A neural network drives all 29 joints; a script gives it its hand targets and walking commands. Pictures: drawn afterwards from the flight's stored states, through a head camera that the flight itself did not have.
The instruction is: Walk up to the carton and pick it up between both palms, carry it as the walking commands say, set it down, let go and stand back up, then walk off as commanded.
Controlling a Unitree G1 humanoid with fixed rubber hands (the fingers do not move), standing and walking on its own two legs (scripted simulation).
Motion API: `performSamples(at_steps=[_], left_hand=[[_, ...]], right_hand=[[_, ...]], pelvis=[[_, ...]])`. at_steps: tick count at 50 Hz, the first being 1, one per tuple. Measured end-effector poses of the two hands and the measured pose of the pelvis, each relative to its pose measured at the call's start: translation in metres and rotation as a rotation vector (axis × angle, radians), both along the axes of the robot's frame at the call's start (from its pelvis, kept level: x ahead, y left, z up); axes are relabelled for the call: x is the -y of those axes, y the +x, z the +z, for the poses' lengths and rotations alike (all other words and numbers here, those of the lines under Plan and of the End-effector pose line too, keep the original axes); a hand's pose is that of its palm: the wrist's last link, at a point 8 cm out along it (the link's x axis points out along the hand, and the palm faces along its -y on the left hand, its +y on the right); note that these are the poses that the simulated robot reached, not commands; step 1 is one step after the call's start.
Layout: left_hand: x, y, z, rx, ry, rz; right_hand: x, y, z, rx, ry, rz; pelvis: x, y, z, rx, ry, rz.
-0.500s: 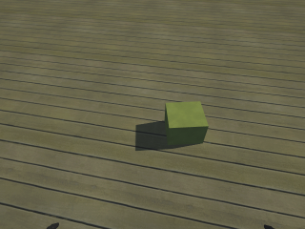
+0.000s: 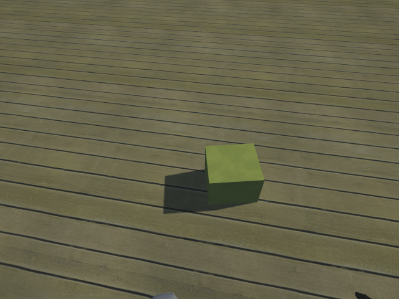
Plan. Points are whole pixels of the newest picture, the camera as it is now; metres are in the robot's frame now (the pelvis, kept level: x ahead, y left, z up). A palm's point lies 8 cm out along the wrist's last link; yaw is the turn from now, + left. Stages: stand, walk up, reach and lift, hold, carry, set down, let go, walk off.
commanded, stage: walk up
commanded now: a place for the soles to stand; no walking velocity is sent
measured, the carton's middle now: (231, 173) +0.88 -0.10 -0.66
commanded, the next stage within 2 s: none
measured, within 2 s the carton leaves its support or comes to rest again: neither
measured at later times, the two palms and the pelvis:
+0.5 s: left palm (75, 228) +0.27 +0.32 -0.06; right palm (363, 250) +0.27 -0.34 -0.10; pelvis +0.19 -0.02 -0.01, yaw -2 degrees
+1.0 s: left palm (92, 188) +0.39 +0.33 -0.07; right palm (336, 186) +0.45 -0.34 -0.11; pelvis +0.35 -0.01 -0.02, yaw -2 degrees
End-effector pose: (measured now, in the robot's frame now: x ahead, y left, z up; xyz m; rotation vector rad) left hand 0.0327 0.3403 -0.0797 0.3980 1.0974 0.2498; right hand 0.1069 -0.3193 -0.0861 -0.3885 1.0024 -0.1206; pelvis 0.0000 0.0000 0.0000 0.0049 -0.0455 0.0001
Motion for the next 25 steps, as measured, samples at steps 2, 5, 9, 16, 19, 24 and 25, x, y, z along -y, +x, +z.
performSamples(at_steps=[2,5,9,16,19,24,25], left_hand=[[-0.003,0.013,-0.009,-0.005,-0.012,-0.001],[-0.001,0.043,-0.022,-0.017,-0.025,-0.024],[0.011,0.097,-0.024,-0.006,-0.039,-0.091],[0.029,0.194,-0.003,0.072,-0.003,-0.168],[0.028,0.218,0.003,0.102,0.049,-0.167],[0.019,0.233,0.020,0.099,0.090,-0.108],[0.017,0.235,0.022,0.090,0.094,-0.105]], right_hand=[[0.001,0.019,0.004,0.020,-0.028,0.006],[0.007,0.037,0.006,0.061,-0.074,-0.012],[0.017,0.045,0.010,0.082,-0.080,-0.093],[0.039,0.058,-0.008,-0.002,-0.057,-0.141],[0.040,0.082,-0.021,-0.022,-0.027,-0.138],[0.028,0.150,-0.018,0.008,0.011,-0.066],[0.025,0.164,-0.016,0.019,0.017,-0.051]], pelvis=[[-0.004,0.017,-0.005,-0.005,0.001,0.003],[-0.009,0.038,-0.013,-0.006,0.019,-0.012],[-0.007,0.067,-0.012,0.007,0.034,-0.037],[0.011,0.124,-0.013,-0.006,0.016,-0.060],[0.021,0.147,-0.018,-0.015,-0.003,-0.057],[0.023,0.180,-0.010,-0.027,0.004,-0.041],[0.022,0.186,-0.008,-0.029,0.006,-0.040]])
